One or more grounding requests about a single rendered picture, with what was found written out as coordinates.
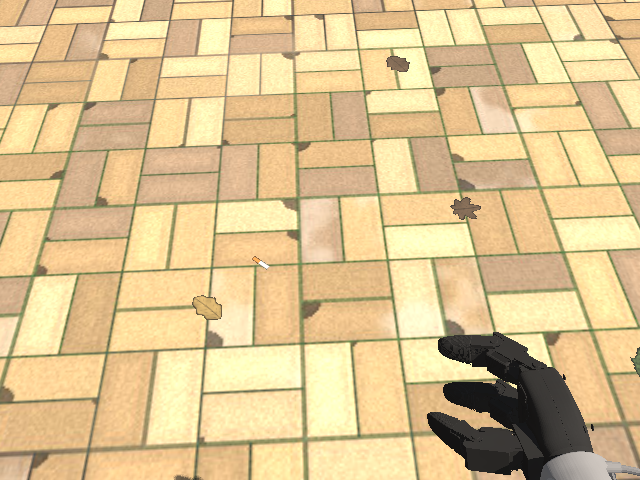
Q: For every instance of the robot right hand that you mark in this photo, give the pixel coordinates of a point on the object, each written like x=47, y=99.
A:
x=542, y=412

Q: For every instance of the robot right forearm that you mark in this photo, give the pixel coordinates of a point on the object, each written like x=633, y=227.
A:
x=578, y=465

